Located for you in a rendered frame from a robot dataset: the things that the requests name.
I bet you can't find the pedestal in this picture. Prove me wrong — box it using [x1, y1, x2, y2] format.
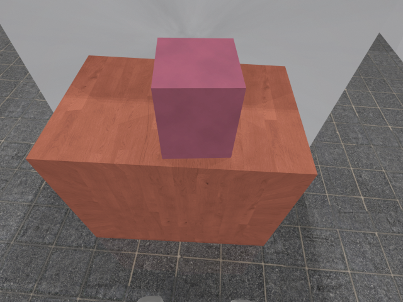
[26, 55, 317, 246]

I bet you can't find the carton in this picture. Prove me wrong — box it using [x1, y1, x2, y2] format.
[151, 38, 246, 159]

